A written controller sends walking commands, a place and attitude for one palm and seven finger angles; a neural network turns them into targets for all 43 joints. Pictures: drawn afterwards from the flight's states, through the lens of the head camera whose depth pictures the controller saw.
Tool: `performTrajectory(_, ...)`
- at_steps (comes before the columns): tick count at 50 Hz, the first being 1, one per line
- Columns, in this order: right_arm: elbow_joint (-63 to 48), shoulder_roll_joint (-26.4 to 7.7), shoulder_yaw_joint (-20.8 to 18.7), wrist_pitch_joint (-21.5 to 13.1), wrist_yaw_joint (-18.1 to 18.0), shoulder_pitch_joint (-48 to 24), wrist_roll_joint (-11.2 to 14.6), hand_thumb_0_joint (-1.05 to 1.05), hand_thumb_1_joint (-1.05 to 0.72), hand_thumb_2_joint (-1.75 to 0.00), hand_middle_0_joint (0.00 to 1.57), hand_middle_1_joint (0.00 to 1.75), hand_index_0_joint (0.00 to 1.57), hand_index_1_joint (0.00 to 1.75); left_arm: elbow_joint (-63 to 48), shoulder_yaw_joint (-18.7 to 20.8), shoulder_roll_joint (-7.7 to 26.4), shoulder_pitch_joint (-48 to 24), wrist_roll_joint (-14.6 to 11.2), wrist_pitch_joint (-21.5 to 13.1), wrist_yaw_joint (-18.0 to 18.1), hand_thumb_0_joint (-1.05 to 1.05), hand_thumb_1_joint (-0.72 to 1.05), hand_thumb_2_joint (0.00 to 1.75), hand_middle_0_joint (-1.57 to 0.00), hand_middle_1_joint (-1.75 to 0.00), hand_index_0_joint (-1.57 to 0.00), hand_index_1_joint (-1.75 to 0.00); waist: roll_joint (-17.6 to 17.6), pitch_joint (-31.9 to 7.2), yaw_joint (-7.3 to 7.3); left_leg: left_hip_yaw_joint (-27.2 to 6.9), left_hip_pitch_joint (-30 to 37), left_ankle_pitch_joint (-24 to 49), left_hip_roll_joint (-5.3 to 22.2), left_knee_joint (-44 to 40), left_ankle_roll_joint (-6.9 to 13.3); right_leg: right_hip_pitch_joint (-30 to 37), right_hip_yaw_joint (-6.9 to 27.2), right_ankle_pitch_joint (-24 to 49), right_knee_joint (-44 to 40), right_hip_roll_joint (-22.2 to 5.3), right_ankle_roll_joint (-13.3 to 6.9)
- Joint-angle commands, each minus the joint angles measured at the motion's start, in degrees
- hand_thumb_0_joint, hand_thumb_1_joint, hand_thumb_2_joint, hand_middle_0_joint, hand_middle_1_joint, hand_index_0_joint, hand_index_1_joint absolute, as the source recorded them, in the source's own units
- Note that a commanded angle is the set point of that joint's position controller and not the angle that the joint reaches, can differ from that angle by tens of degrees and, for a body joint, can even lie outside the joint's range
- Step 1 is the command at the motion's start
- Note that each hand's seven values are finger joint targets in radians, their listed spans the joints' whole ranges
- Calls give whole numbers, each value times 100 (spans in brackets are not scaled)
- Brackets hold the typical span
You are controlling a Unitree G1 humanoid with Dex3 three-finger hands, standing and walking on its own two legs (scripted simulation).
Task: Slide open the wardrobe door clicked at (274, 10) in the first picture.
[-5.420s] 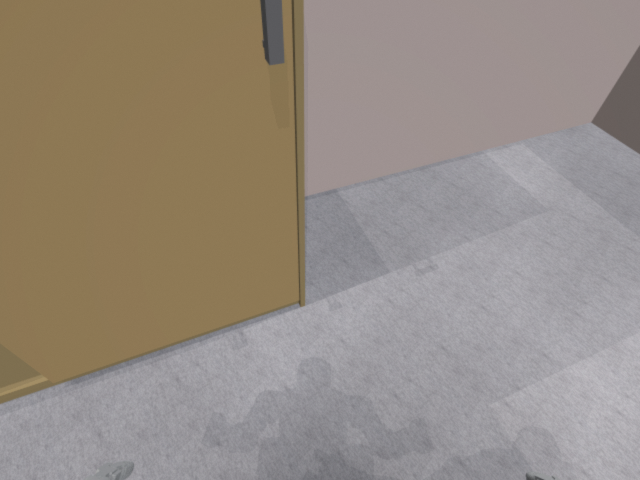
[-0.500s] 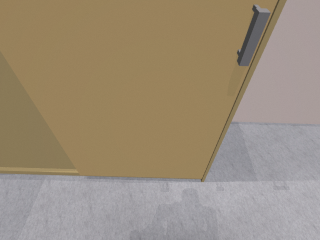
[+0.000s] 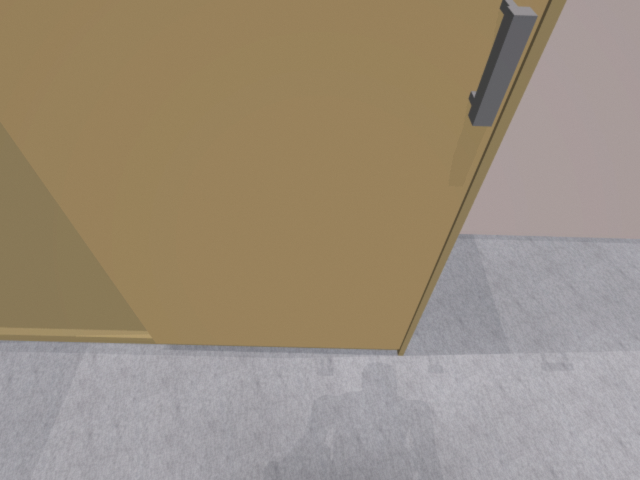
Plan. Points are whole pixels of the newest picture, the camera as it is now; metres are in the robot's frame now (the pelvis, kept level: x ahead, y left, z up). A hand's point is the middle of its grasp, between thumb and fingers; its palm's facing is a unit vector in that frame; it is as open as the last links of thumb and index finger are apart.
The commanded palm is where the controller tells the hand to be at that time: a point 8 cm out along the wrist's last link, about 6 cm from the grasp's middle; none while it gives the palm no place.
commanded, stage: look again from close up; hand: right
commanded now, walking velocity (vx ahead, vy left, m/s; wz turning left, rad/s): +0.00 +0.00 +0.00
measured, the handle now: (493, 63) +0.58 -0.19 +0.24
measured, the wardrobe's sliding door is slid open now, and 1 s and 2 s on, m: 0.00 0.00 0.00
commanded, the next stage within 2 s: shuffle to correct the standing spot in 0.90 s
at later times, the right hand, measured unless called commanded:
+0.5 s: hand out of the picture +0.03 -0.17 -0.17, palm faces +0.02 +0.97 -0.24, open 7.4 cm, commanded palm none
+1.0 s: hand out of the picture +0.03 -0.16 -0.17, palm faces +0.03 +0.97 -0.24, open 7.4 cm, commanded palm none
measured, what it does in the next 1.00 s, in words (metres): stands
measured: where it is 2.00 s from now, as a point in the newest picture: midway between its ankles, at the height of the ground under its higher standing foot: outside the picture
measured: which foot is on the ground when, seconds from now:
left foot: down 0.00-1.00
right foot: down 0.00-1.00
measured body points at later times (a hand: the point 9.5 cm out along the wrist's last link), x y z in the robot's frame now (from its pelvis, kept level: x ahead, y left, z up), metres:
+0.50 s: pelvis +0.01 +0.02 +0.00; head +0.03 +0.02 +0.45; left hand +0.05 +0.25 -0.16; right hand +0.03 -0.22 -0.15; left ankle -0.03 +0.11 -0.74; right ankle -0.01 -0.10 -0.74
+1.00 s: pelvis +0.01 +0.04 +0.00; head +0.02 +0.04 +0.45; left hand +0.05 +0.28 -0.15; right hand +0.03 -0.21 -0.15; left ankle -0.03 +0.11 -0.74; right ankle -0.01 -0.10 -0.74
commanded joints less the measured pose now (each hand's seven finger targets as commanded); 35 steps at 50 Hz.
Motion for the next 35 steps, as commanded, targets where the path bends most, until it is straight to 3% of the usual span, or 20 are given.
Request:
performTrajectory(1, -136, -650, -151, -90, -21, 363, -6, 0, -90, -90, 20, 30, 20, 30, -199, 133, 636, 231, -39, -102, 76, 0, 90, 90, -20, -30, -20, -30, 24, -60, -34, -489, -25, 1152, 459, -457, 193, 23, 627, 1310, -473, -664, -106)
performTrajectory(16, -90, -817, -198, -118, -12, 256, -18, 0, -90, -90, 20, 30, 20, 30, -190, 173, 820, -97, -37, -95, 106, 0, 90, 90, -20, -30, -20, -30, -18, -188, -35, -537, 119, 1887, 524, -507, 214, 279, 561, 1734, -389, -689, -62)
performTrajectory(24, -136, -907, -206, -118, 6, 165, -21, 0, -90, -90, 20, 30, 20, 30, -181, 168, 860, -206, -37, -66, 88, 0, 90, 90, -20, -30, -20, -30, 140, -90, -47, -542, 153, 1804, 536, -642, 222, 216, 555, 1467, -460, -685, -40)
performTrajectory(35, -161, -1037, -234, -127, 15, 79, -10, 0, -90, -90, 20, 30, 20, 30, -143, 159, 949, -288, -35, -62, 85, 0, 90, 90, -20, -30, -20, -30, 53, -226, -56, -548, 315, 2031, 583, -688, 248, 255, 540, 1548, -472, -692, 4)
